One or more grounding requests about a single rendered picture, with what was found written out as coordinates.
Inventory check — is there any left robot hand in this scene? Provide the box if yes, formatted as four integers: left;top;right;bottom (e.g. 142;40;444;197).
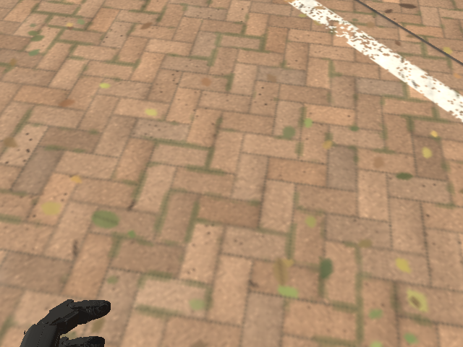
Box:
20;299;111;347

